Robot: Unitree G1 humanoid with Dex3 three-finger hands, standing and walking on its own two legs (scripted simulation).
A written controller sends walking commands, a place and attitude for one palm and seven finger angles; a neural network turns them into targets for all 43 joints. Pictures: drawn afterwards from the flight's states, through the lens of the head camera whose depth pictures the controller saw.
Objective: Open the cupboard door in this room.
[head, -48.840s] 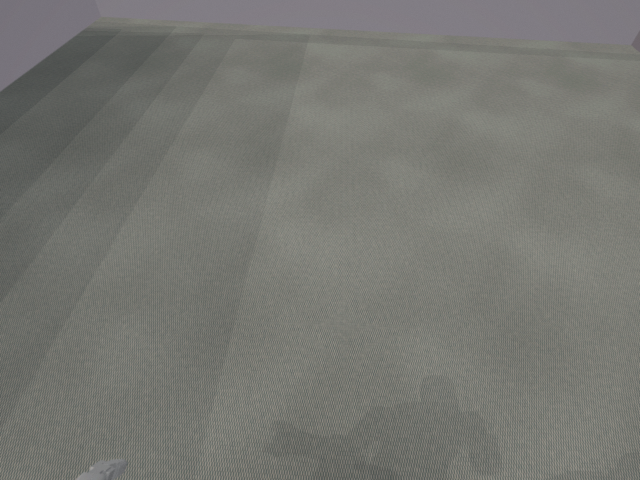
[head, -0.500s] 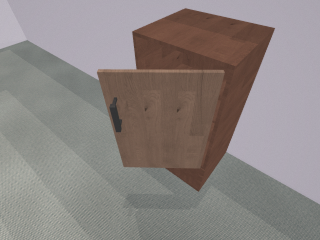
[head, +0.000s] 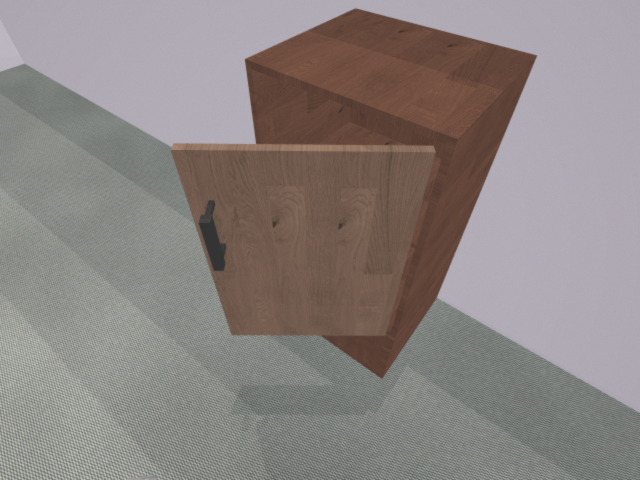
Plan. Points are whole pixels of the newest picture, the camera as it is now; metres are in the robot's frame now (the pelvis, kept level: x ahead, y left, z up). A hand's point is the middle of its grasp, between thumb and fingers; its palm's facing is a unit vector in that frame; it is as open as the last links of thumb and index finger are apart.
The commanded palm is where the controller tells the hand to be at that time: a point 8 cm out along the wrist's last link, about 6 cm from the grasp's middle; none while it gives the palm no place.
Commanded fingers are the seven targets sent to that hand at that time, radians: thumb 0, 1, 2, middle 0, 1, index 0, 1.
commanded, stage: look again from close up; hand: left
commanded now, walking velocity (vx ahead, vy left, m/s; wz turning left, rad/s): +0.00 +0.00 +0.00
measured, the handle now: (215, 236) +0.52 +0.22 -0.05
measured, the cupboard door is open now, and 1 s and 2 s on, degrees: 38 38 38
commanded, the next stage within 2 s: raise the hand with hooked fingers in 0.10 s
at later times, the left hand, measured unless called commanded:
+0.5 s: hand (146, 449) +0.17 +0.22 -0.05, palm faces +0.16 -0.98 -0.10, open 8.0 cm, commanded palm +0.13 +0.28 -0.07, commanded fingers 0.00 0.53 0.74 -0.23 -0.54 -0.23 -0.54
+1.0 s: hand (134, 426) +0.20 +0.25 -0.06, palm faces +0.05 -1.00 -0.05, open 10.9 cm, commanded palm +0.17 +0.30 -0.05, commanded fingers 0.00 -0.06 0.49 -0.27 -0.92 -0.27 -0.92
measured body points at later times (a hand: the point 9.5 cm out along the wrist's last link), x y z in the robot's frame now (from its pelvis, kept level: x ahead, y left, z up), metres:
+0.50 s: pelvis -0.01 -0.02 -0.07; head +0.05 -0.02 +0.37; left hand +0.16 +0.28 -0.04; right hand +0.21 -0.26 -0.13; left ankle -0.02 +0.11 -0.74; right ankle +0.05 -0.12 -0.74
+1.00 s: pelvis -0.01 +0.00 -0.10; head +0.07 +0.02 +0.34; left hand +0.19 +0.31 -0.06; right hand +0.18 -0.23 -0.19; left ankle -0.02 +0.11 -0.74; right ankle +0.05 -0.12 -0.74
